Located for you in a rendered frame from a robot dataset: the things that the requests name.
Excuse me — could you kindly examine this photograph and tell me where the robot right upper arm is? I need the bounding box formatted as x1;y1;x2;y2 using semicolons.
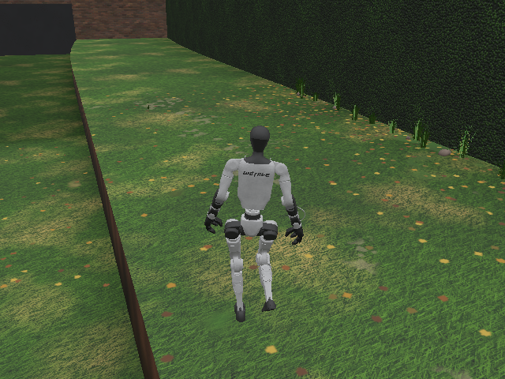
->
274;161;294;207

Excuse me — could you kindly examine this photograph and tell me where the robot left upper arm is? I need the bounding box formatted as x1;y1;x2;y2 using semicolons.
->
216;159;241;201

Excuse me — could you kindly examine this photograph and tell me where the right robot hand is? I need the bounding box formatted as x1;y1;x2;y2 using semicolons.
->
285;226;304;245

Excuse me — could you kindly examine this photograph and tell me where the robot left foot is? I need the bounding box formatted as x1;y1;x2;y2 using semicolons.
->
234;303;245;322

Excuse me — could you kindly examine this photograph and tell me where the left robot hand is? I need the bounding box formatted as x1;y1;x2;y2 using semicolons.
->
204;215;223;234

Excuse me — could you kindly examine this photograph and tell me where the robot left forearm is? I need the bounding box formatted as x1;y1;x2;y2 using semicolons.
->
207;189;224;220

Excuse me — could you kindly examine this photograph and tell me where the right robot thigh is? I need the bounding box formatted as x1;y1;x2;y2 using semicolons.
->
256;220;278;266

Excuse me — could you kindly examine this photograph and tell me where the robot right forearm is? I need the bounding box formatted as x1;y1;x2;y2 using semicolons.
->
286;194;301;229

